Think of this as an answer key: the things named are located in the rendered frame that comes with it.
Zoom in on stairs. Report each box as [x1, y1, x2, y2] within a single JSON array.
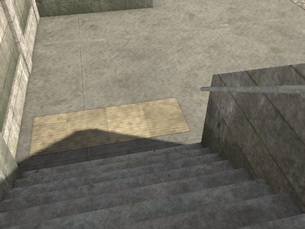
[[0, 142, 305, 229]]

